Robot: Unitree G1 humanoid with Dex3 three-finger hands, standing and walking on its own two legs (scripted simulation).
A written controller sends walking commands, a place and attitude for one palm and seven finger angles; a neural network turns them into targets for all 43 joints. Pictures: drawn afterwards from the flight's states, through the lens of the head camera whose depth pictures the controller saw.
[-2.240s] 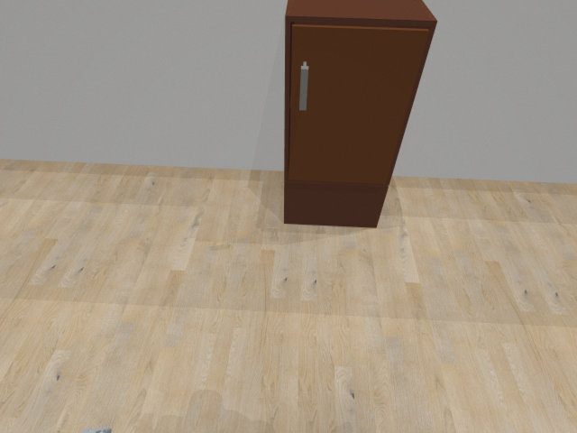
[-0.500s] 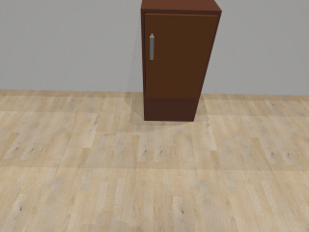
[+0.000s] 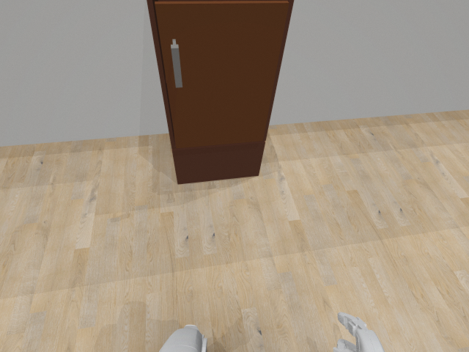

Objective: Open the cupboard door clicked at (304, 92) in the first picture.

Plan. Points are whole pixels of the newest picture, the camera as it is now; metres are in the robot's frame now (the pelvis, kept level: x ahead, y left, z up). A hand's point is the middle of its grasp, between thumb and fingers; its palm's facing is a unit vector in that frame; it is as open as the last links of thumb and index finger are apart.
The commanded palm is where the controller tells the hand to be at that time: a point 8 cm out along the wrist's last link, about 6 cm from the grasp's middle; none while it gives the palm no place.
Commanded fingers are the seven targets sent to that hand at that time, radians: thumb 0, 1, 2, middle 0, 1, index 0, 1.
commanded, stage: walk to a spot facing it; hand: left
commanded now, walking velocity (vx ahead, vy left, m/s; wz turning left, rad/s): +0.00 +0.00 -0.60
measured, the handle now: (176, 63) +0.91 +0.32 -0.04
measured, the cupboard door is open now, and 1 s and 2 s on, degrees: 0 0 0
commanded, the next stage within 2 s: none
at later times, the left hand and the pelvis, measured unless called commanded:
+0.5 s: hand (165, 263) +0.29 +0.19 -0.14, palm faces -0.35 -0.91 -0.24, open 7.3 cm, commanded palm none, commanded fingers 0.00 0.90 0.90 -0.20 -0.30 -0.20 -0.30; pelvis +0.09 +0.05 +0.01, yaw -20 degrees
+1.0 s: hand (172, 263) +0.31 +0.18 -0.18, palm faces -0.54 -0.82 -0.20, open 7.4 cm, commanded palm none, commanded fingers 0.00 0.90 0.90 -0.20 -0.30 -0.20 -0.30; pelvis +0.12 +0.06 +0.00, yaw -38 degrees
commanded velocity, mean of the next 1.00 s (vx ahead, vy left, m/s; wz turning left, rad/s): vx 0.00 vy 0.00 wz -0.60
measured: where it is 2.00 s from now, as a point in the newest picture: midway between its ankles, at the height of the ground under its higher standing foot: outside the picture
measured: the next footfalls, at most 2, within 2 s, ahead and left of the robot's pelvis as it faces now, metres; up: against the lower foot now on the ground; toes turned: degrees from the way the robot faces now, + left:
left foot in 0.02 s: +0.16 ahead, +0.12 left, +0.00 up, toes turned +4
right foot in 0.58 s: +0.09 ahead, -0.09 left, +0.00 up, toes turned -30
